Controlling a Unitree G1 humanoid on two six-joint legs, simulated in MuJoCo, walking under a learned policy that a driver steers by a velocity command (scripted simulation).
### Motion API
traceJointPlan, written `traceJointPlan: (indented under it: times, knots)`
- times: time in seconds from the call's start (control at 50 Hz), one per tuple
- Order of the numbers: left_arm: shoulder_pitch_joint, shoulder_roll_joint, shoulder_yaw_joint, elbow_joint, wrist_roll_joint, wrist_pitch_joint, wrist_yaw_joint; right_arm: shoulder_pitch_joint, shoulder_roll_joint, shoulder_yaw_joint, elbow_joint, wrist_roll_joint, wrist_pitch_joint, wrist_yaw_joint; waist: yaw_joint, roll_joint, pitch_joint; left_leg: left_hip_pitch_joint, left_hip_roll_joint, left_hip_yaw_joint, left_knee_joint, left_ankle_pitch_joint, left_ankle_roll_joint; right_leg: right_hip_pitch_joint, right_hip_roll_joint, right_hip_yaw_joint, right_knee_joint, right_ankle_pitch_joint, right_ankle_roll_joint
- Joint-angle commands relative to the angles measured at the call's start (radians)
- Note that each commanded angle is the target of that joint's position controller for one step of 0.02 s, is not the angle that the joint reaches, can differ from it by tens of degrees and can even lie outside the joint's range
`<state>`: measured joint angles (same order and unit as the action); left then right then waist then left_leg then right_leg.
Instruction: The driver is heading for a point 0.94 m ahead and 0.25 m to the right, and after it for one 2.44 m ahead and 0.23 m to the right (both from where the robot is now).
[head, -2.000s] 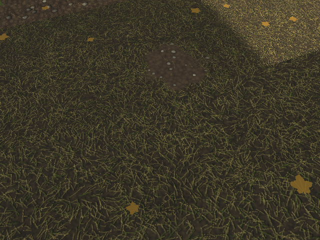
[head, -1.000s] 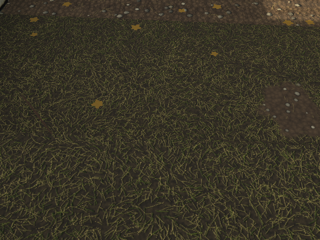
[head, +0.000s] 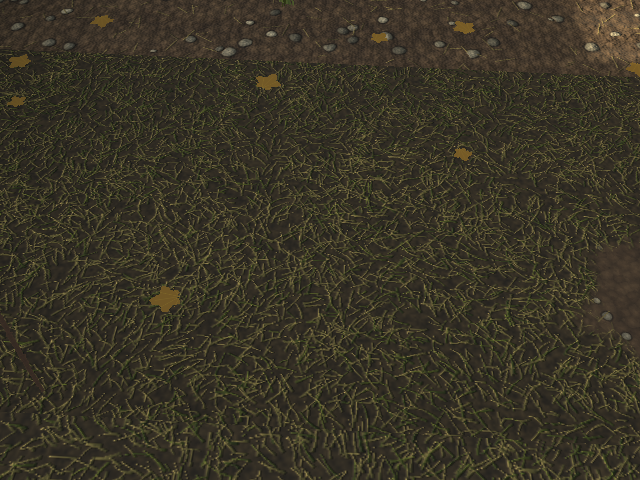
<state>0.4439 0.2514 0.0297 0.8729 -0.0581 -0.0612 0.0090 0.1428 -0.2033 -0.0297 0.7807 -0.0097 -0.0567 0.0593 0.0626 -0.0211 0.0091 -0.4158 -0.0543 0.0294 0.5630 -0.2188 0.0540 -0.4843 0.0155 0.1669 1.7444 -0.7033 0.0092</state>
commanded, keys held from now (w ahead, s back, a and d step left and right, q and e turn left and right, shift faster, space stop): e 0.64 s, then no key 0.36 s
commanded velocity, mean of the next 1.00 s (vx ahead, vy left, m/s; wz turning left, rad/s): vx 0.08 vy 0.00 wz -0.38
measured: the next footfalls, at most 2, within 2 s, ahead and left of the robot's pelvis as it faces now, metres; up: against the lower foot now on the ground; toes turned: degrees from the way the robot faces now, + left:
right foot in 0.34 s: +0.25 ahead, -0.12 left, +0.00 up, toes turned -8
left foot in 0.80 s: +0.26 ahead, +0.11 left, +0.00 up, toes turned -27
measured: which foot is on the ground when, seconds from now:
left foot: down 0.00-0.34, up 0.36-0.78, down 0.80-1.00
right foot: up 0.00-0.32, down 0.34-0.80, up 0.82-1.00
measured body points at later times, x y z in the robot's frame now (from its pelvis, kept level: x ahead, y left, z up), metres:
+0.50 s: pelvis +0.14 -0.03 +0.00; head +0.19 -0.06 +0.45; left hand +0.36 +0.20 -0.08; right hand +0.24 -0.33 -0.11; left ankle +0.12 +0.13 -0.65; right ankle +0.21 -0.11 -0.73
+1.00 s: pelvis +0.18 +0.03 +0.01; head +0.21 +0.04 +0.46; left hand +0.43 +0.22 -0.09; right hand +0.19 -0.26 -0.09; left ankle +0.23 +0.13 -0.73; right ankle +0.12 -0.11 -0.70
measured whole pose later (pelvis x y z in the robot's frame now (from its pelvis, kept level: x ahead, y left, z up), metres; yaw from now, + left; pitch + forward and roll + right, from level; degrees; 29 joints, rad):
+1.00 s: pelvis +0.18 +0.03 +0.01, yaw -24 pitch +0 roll -1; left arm 0.19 0.30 0.08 0.65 -0.01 0.05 0.02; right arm 0.17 -0.23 -0.04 0.76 -0.01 0.01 0.01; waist -0.02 -0.03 0.04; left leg -0.23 -0.02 -0.04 0.48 -0.25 0.02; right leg -0.35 0.04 0.13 0.75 -0.43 0.08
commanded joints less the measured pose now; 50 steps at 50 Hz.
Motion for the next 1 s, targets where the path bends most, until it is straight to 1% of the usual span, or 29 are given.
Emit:
traceJointPlan:
  times: [0.02, 0.04, 0.06, 0.08, 0.1, 0.12, 0.16, 0.2, 0.24, 0.3, 0.32, 0.34, 0.36, 0.38, 0.4, 0.44, 0.46, 0.5, 0.62, 0.74, 0.78, 0.8, 0.82, 0.84, 0.86, 0.88, 0.92, 0.96, 1.0]
  knots:
    - [-0.036, 0.153, 0.033, -0.121, 0.003, -0.008, 0.046, 0.120, -0.174, -0.046, -0.026, -0.009, -0.009, -0.031, -0.055, 0.019, -0.195, 0.440, 0.537, -0.574, -0.161, 0.477, 0.308, -0.467, -0.074, 0.029, -0.081, 0.335, 0.007]
    - [-0.017, 0.113, 0.034, -0.106, 0.029, 0.023, 0.053, 0.025, -0.127, -0.025, -0.016, -0.005, -0.020, -0.034, 0.023, 0.016, -0.057, 0.171, 0.434, -0.397, -0.198, 0.628, 0.244, -0.310, -0.100, 0.031, -0.277, 0.401, 0.033]
    - [-0.004, 0.095, 0.036, -0.096, 0.047, 0.032, 0.052, -0.004, -0.106, -0.019, -0.011, -0.018, -0.032, -0.031, 0.031, 0.046, -0.011, 0.041, 0.345, -0.247, -0.213, 0.683, 0.191, -0.190, -0.113, 0.014, -0.455, 0.438, 0.047]
    - [-0.028, 0.063, 0.034, -0.112, 0.056, 0.028, 0.047, -0.001, -0.125, -0.024, 0.002, -0.032, -0.043, -0.039, 0.025, 0.096, -0.005, -0.011, 0.288, -0.152, -0.240, 0.749, 0.167, -0.112, -0.103, -0.020, -0.594, 0.501, 0.059]
    - [-0.077, 0.045, 0.029, -0.134, 0.056, 0.020, 0.039, 0.000, -0.129, -0.025, 0.015, -0.029, -0.046, -0.052, 0.009, 0.128, -0.015, 0.007, 0.254, -0.090, -0.244, 0.795, 0.150, -0.072, -0.102, -0.047, -0.745, 0.571, 0.060]
    - [-0.110, 0.028, 0.025, -0.152, 0.052, 0.015, 0.027, 0.024, -0.139, -0.028, 0.024, -0.025, -0.044, -0.064, -0.007, 0.153, -0.050, 0.048, 0.244, -0.062, -0.240, 0.856, 0.142, -0.025, -0.093, -0.065, -0.833, 0.646, 0.054]
    - [-0.147, 0.013, 0.019, -0.176, 0.046, 0.016, 0.005, 0.051, -0.171, -0.041, 0.033, -0.003, -0.024, -0.085, -0.032, 0.134, -0.105, 0.183, 0.270, -0.045, -0.221, 0.904, 0.136, -0.030, -0.073, -0.091, -0.929, 0.703, 0.039]
    - [-0.210, 0.028, 0.027, -0.219, 0.052, 0.030, -0.011, 0.077, -0.188, -0.052, 0.044, 0.016, 0.001, -0.097, -0.053, 0.094, -0.098, 0.265, 0.292, -0.036, -0.202, 0.863, 0.121, -0.060, -0.062, -0.109, -0.984, 0.693, 0.011]
    - [-0.256, 0.038, 0.035, -0.256, 0.057, 0.045, -0.026, 0.088, -0.192, -0.058, 0.045, 0.022, 0.025, -0.100, -0.067, 0.085, -0.076, 0.301, 0.306, -0.023, -0.172, 0.776, 0.117, -0.070, -0.054, -0.129, -1.023, 0.640, -0.017]
    - [-0.261, 0.056, 0.048, -0.294, 0.057, 0.063, -0.040, 0.069, -0.210, -0.074, 0.026, 0.034, 0.054, -0.099, -0.060, 0.074, -0.055, 0.322, 0.315, -0.014, -0.071, 0.728, 0.105, -0.031, -0.026, -0.168, -1.093, 0.504, -0.063]
    - [-0.204, 0.067, 0.056, -0.285, 0.058, 0.061, -0.040, 0.048, -0.217, -0.078, 0.019, 0.039, 0.061, -0.100, -0.025, 0.054, -0.074, 0.308, 0.281, 0.018, 0.029, 0.740, 0.077, 0.067, 0.000, -0.186, -1.187, 0.571, -0.092]
    - [-0.126, 0.145, 0.084, -0.280, 0.062, 0.058, -0.027, 0.083, -0.216, -0.081, 0.011, 0.024, 0.057, -0.100, -0.004, -0.045, -0.138, 0.210, 0.188, 0.080, 0.241, 0.593, 0.005, 0.265, -0.041, -0.065, -1.247, 0.987, -0.151]
    - [-0.086, 0.261, 0.108, -0.293, 0.065, 0.058, -0.014, 0.108, -0.166, -0.058, -0.028, -0.030, 0.046, -0.085, -0.020, -0.258, -0.215, -0.105, 0.010, 0.104, 0.605, -0.188, -0.085, 0.536, -0.288, 0.274, -1.241, 1.479, -0.328]
    - [-0.087, 0.232, 0.093, -0.302, 0.080, 0.057, -0.019, 0.107, -0.160, -0.045, -0.045, -0.020, 0.042, -0.062, -0.013, -0.248, -0.380, -0.218, -0.041, -0.117, 0.771, -0.473, -0.084, 0.615, -0.383, 0.473, -1.299, 1.307, -0.449]
    - [-0.157, 0.195, 0.085, -0.329, 0.076, 0.058, -0.023, 0.061, -0.186, -0.051, -0.051, 0.010, 0.047, -0.056, -0.010, -0.142, -0.308, -0.263, -0.001, -0.162, 0.815, -0.433, -0.083, 0.551, -0.343, 0.416, -1.322, 1.152, -0.412]
    - [-0.243, 0.142, 0.070, -0.341, 0.043, 0.071, -0.020, 0.004, -0.180, -0.055, -0.057, 0.007, 0.070, -0.073, -0.047, 0.021, -0.164, -0.277, 0.045, -0.142, 0.681, -0.311, -0.090, 0.387, -0.245, 0.274, -1.350, 0.940, -0.296]
    - [-0.264, 0.147, 0.073, -0.347, 0.040, 0.078, -0.015, -0.001, -0.185, -0.058, -0.064, 0.004, 0.080, -0.080, -0.066, 0.001, -0.144, -0.226, 0.055, -0.134, 0.593, -0.265, -0.096, 0.321, -0.204, 0.245, -1.370, 0.849, -0.269]
    - [-0.275, 0.171, 0.083, -0.356, 0.056, 0.091, -0.010, -0.003, -0.162, -0.055, -0.061, 0.010, 0.087, -0.076, -0.079, -0.054, -0.133, -0.144, 0.029, -0.110, 0.474, -0.216, -0.113, 0.259, -0.152, 0.228, -1.396, 0.760, -0.243]
    - [-0.261, 0.201, 0.098, -0.351, 0.052, 0.104, 0.026, -0.063, -0.152, -0.057, -0.074, 0.011, 0.086, -0.086, -0.051, -0.119, -0.129, -0.046, 0.019, -0.143, 0.269, -0.148, -0.126, 0.215, -0.122, 0.292, -1.444, 0.434, -0.218]
    - [-0.259, 0.169, 0.081, -0.345, 0.055, 0.114, 0.023, -0.043, -0.154, -0.055, -0.079, 0.014, 0.060, -0.064, -0.045, -0.145, -0.126, 0.071, 0.036, -0.115, 0.083, -0.155, -0.080, 0.237, -0.126, 0.350, -1.409, 0.406, -0.204]
    - [-0.260, 0.154, 0.071, -0.334, 0.046, 0.117, 0.021, 0.007, -0.137, -0.053, -0.065, 0.001, 0.054, -0.049, -0.080, -0.123, -0.115, 0.207, 0.037, -0.078, -0.120, -0.032, -0.048, 0.189, -0.084, 0.316, -1.363, 0.413, -0.160]
    - [-0.229, 0.133, 0.065, -0.326, 0.049, 0.113, 0.022, 0.026, -0.165, -0.057, -0.068, -0.018, 0.053, -0.047, -0.074, -0.065, -0.111, 0.279, 0.122, -0.142, -0.174, 0.026, -0.017, 0.130, -0.042, 0.270, -1.296, 0.364, -0.110]
    - [-0.199, 0.114, 0.061, -0.336, 0.051, 0.105, 0.021, 0.001, -0.241, -0.067, -0.074, -0.037, 0.058, -0.048, -0.024, 0.152, -0.073, 0.255, 0.262, -0.317, -0.231, 0.072, 0.069, 0.045, 0.081, 0.094, -1.177, 0.283, -0.048]
    - [-0.235, 0.152, 0.070, -0.349, 0.055, 0.093, 0.023, -0.021, -0.220, -0.058, -0.085, -0.048, 0.053, -0.047, -0.039, 0.275, -0.043, 0.149, 0.368, -0.462, -0.309, 0.098, 0.168, 0.067, 0.096, 0.036, -1.093, 0.198, -0.007]
    - [-0.247, 0.187, 0.083, -0.338, 0.061, 0.087, 0.022, -0.081, -0.193, -0.050, -0.105, -0.035, 0.047, -0.052, -0.037, 0.239, -0.023, 0.143, 0.363, -0.445, -0.299, 0.108, 0.181, 0.081, 0.060, 0.032, -0.993, 0.206, 0.023]
    - [-0.244, 0.187, 0.087, -0.315, 0.058, 0.090, 0.020, -0.092, -0.183, -0.047, -0.109, -0.020, 0.045, -0.058, -0.040, 0.196, -0.022, 0.166, 0.324, -0.396, -0.279, 0.118, 0.163, 0.075, 0.056, 0.021, -0.943, 0.227, 0.044]
    - [-0.231, 0.150, 0.082, -0.290, 0.060, 0.099, 0.019, -0.081, -0.186, -0.045, -0.104, 0.002, 0.045, -0.061, -0.046, 0.158, -0.015, 0.225, 0.292, -0.342, -0.237, 0.244, 0.145, 0.045, 0.032, 0.009, -0.880, 0.253, 0.070]
    - [-0.225, 0.090, 0.060, -0.275, 0.050, 0.102, 0.011, -0.066, -0.170, -0.038, -0.093, 0.004, 0.053, -0.054, -0.047, 0.158, -0.022, 0.244, 0.245, -0.270, -0.202, 0.380, 0.135, 0.091, 0.010, -0.042, -0.943, 0.254, 0.081]
    - [-0.261, 0.067, 0.048, -0.275, 0.046, 0.098, 0.005, -0.033, -0.177, -0.041, -0.085, 0.005, 0.066, -0.046, -0.076, 0.182, -0.040, 0.283, 0.223, -0.245, -0.168, 0.468, 0.134, 0.140, 0.001, -0.088, -1.069, 0.269, 0.081]
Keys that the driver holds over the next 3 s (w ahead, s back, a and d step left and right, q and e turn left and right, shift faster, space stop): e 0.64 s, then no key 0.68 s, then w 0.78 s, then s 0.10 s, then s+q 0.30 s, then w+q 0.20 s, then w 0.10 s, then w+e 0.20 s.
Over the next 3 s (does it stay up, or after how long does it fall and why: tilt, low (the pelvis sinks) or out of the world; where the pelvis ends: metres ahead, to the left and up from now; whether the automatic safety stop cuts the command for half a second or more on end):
stays up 0.74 -0.16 -0.16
